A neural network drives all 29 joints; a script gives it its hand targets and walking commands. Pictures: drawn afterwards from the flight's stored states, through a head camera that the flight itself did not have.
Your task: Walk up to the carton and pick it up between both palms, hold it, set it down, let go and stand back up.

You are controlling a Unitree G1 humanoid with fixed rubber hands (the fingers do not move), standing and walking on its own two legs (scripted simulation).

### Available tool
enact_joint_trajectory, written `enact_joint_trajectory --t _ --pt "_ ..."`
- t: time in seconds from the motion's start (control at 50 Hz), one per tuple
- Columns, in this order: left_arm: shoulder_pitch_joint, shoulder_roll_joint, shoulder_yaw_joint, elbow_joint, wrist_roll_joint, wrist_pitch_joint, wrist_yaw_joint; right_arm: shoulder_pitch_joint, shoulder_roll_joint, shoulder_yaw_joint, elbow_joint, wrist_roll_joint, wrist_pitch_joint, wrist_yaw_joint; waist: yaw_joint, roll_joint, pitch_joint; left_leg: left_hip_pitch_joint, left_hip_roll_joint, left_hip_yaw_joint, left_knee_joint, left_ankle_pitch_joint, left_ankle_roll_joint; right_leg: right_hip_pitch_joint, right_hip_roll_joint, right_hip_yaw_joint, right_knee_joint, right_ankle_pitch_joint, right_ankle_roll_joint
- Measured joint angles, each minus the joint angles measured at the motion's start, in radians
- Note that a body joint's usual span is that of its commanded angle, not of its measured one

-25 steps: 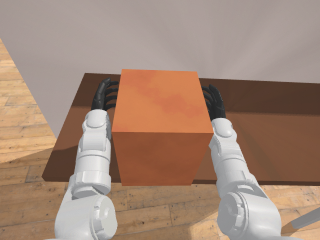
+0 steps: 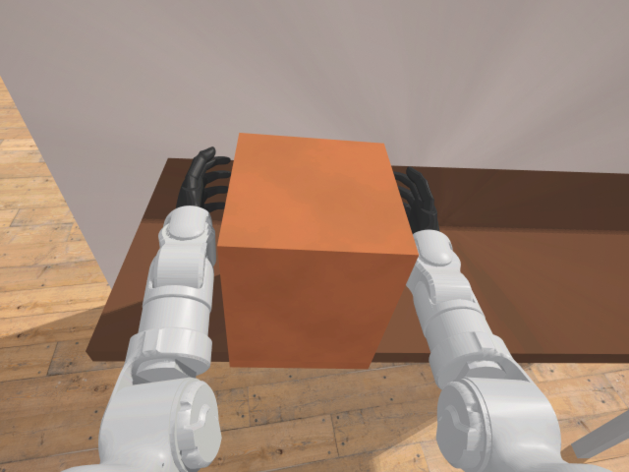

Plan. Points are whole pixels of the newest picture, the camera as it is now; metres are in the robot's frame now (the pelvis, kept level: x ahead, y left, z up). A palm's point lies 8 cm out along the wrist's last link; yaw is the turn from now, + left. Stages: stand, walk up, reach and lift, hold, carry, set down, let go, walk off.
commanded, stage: reach and lift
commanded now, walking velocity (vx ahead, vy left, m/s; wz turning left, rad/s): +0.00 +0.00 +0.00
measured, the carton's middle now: (306, 255) +0.39 +0.01 +0.07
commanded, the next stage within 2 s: none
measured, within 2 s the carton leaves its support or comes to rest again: neither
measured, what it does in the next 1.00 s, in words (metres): stands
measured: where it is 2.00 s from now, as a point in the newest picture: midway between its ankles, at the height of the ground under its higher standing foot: outside the picture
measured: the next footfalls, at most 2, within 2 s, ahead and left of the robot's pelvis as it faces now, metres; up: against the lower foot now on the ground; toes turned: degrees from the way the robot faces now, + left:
none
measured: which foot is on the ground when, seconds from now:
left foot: down 0.00-1.00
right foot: down 0.00-1.00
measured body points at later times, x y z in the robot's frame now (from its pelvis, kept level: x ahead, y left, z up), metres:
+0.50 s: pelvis -0.01 +0.01 +0.00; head -0.05 +0.03 +0.45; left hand +0.40 +0.16 +0.20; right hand +0.40 -0.13 +0.18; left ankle +0.02 +0.13 -0.75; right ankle -0.02 -0.10 -0.75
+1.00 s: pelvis -0.01 +0.01 +0.00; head -0.07 +0.03 +0.44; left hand +0.39 +0.16 +0.24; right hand +0.39 -0.13 +0.22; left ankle +0.02 +0.13 -0.75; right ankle -0.02 -0.10 -0.75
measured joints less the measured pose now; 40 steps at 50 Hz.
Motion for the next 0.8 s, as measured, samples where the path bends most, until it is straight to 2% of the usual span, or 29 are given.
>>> enact_joint_trajectory --t 0.3,0.5,0.62,0.8 --pt "-0.081 0.023 0.021 0.028 0.024 0.094 -0.011 -0.08 -0.016 -0.005 0.049 0.02 0.074 -0.005 -0.014 -0.019 -0.009 0.031 -0.006 0.001 -0.01 0.015 0.005 0.024 -0.007 -0.003 0.006 0.006 0.002" --pt "-0.089 0.037 -0.003 -0.027 0.023 0.166 -0.011 -0.101 -0.03 0.05 0.032 0.085 0.12 -0.021 -0.034 -0.022 -0.006 0.047 -0.01 -0.001 0.004 0.003 0.009 0.048 -0.011 -0.007 0.005 0.001 0.007" --pt "-0.063 0.037 -0.026 -0.108 0.017 0.206 -0.009 -0.092 -0.046 0.112 -0.017 0.153 0.143 -0.034 -0.046 -0.016 -0.004 0.054 -0.008 -0.004 0.021 -0.01 0.009 0.067 -0.008 -0.008 -0.001 0.001 0.009" --pt "-0.072 0.051 -0.032 -0.165 0.002 0.273 -0.016 -0.104 -0.062 0.167 -0.068 0.208 0.204 -0.055 -0.061 -0.012 -0.013 0.058 -0.012 -0.012 0.022 -0.009 0.011 0.072 -0.011 -0.014 0.003 -0.002 0.01"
